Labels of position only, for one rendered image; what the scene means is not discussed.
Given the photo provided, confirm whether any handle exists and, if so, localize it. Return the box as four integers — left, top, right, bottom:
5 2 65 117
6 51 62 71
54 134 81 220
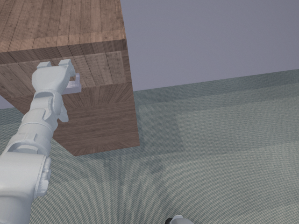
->
62 73 81 95

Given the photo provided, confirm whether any robot left hand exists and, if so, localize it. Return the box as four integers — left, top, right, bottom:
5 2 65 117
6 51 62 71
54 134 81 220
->
32 59 76 122

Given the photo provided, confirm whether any left robot upper arm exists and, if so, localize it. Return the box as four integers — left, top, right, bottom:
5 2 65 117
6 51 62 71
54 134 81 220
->
0 152 52 224

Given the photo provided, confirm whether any drawer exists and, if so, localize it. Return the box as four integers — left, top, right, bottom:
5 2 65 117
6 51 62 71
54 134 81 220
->
0 51 125 97

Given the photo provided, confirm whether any cabinet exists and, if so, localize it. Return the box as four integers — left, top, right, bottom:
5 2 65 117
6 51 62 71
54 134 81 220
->
0 0 140 156

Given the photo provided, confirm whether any left robot forearm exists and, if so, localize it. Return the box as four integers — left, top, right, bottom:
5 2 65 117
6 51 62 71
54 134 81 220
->
0 89 63 161

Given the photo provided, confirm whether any right robot shin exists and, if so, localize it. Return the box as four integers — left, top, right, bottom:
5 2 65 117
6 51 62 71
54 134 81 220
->
171 215 183 221

